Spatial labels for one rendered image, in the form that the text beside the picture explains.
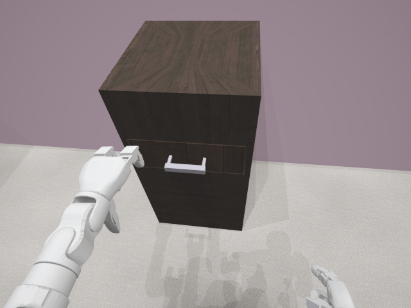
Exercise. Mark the left robot forearm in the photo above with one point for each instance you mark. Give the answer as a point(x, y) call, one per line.
point(52, 277)

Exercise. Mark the left robot hand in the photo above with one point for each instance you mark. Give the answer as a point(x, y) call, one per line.
point(106, 173)

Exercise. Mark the cabinet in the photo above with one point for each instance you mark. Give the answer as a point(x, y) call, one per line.
point(190, 81)

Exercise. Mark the right robot hand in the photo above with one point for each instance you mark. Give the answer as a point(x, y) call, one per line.
point(337, 295)

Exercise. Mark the drawer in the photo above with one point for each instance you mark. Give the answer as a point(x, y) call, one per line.
point(219, 157)

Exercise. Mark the handle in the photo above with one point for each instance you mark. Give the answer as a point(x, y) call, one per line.
point(185, 168)

